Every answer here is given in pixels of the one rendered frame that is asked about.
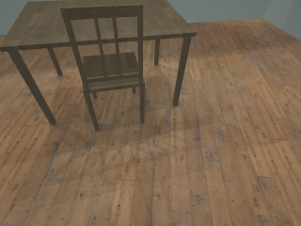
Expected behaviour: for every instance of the table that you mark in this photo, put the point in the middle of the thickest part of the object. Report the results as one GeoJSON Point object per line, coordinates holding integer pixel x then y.
{"type": "Point", "coordinates": [40, 25]}

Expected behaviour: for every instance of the chair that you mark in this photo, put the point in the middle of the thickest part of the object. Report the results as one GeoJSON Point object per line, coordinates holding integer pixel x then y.
{"type": "Point", "coordinates": [111, 71]}

